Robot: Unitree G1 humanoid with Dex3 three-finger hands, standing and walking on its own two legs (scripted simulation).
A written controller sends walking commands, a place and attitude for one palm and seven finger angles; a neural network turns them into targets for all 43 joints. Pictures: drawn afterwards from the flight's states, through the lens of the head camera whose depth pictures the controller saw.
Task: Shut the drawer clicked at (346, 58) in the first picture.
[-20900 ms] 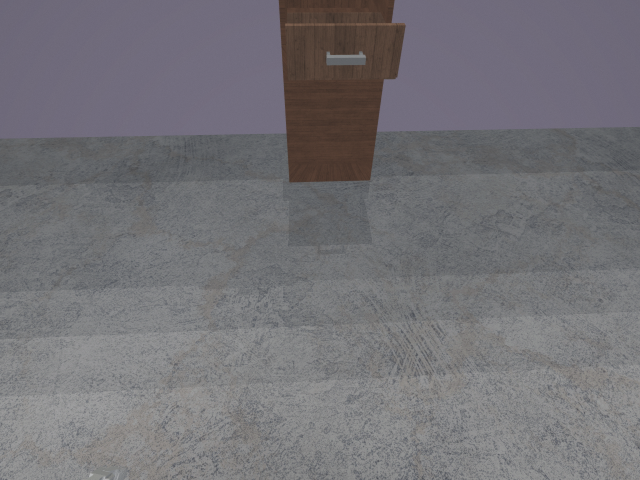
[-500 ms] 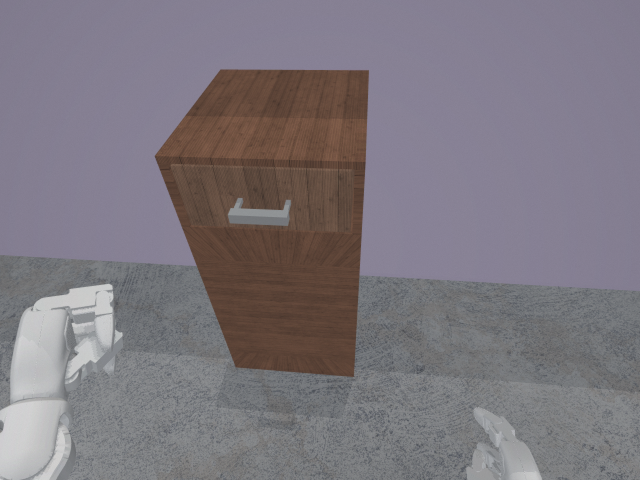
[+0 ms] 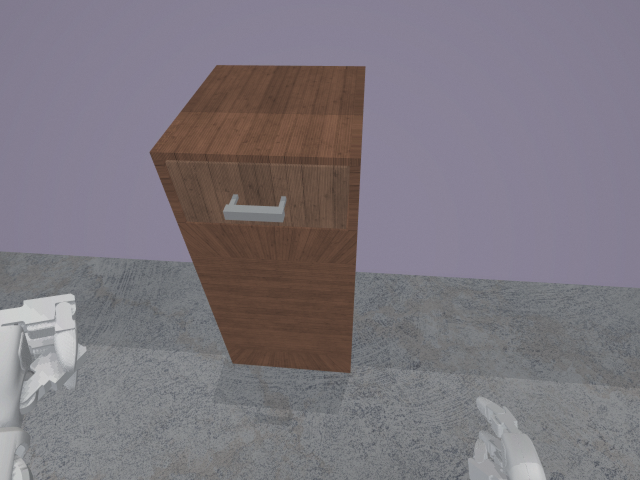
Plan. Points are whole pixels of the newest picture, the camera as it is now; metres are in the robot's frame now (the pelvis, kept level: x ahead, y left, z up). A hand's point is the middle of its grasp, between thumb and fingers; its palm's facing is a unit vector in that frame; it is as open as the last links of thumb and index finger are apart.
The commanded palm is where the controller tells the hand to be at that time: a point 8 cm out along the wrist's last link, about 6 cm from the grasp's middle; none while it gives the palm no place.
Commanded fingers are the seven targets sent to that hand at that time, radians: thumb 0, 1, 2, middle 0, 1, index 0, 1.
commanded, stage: step back with the hand held close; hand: left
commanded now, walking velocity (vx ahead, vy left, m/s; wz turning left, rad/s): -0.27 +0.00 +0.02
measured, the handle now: (256, 206) +0.61 +0.21 -0.02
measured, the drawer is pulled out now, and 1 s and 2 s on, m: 0.00 0.00 0.00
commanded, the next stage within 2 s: stop stepping back and stand still in 1.58 s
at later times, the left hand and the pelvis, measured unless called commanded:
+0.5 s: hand (37, 389) +0.15 +0.27 +0.15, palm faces +0.33 -0.79 -0.52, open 3.2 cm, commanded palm +0.09 +0.31 +0.17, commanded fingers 0.00 0.90 0.90 -1.40 -1.60 -1.40 -1.60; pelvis -0.05 +0.03 -0.01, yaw -1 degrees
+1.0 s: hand out of the picture +0.07 +0.27 +0.15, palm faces +0.38 -0.77 -0.50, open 3.2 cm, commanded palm +0.00 +0.31 +0.17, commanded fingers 0.00 0.90 0.90 -1.40 -1.60 -1.40 -1.60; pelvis -0.12 +0.02 -0.02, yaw +2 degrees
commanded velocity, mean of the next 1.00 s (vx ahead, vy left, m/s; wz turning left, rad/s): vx -0.31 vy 0.00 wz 0.04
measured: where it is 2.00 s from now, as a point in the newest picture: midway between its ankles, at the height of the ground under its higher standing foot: outside the picture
